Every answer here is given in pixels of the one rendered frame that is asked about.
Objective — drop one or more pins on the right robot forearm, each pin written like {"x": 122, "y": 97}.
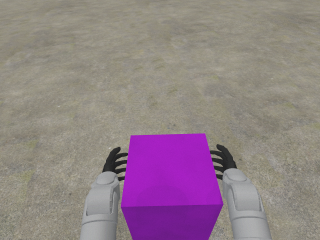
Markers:
{"x": 245, "y": 206}

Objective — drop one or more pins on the left robot hand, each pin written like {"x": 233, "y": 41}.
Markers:
{"x": 110, "y": 165}

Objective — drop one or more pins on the left robot forearm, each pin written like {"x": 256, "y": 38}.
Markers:
{"x": 100, "y": 214}

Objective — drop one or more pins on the carton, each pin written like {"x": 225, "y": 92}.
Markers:
{"x": 170, "y": 189}

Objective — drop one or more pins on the right robot hand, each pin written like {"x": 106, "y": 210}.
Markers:
{"x": 227, "y": 160}

